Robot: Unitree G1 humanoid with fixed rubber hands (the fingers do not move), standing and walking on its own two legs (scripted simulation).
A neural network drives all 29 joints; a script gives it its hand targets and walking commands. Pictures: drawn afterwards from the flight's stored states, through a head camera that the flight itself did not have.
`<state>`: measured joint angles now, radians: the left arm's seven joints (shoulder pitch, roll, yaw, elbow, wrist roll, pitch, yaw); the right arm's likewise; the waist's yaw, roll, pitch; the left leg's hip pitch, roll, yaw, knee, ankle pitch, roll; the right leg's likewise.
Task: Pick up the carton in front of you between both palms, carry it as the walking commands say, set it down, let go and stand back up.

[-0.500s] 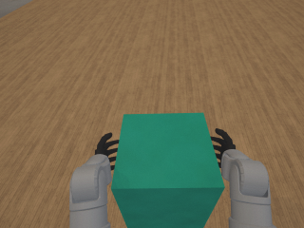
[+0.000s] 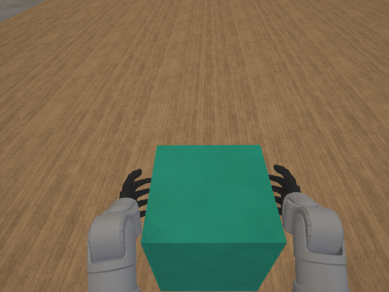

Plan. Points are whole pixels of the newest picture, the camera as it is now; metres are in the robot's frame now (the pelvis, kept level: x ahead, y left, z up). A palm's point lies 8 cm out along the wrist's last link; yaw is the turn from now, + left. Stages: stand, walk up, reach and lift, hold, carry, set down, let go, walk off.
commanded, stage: carry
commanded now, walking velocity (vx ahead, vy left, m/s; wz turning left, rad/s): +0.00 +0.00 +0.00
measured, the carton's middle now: (208, 220) +0.27 +0.00 +0.02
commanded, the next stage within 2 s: hold in 1.30 s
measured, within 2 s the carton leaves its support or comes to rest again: neither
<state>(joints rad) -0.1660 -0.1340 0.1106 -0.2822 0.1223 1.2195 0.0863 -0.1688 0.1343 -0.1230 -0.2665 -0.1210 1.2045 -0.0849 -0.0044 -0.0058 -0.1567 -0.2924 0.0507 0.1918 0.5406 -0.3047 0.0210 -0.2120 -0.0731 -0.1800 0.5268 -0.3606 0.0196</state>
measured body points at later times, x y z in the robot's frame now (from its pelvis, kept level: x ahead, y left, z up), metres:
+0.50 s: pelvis -0.03 +0.00 +0.00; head -0.07 +0.00 +0.45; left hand +0.24 +0.15 +0.06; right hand +0.24 -0.16 +0.06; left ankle -0.02 +0.09 -0.73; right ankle -0.07 -0.11 -0.73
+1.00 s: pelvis -0.06 -0.01 +0.00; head -0.09 -0.01 +0.45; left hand +0.24 +0.14 +0.04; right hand +0.24 -0.17 +0.04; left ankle -0.02 +0.09 -0.73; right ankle -0.07 -0.11 -0.73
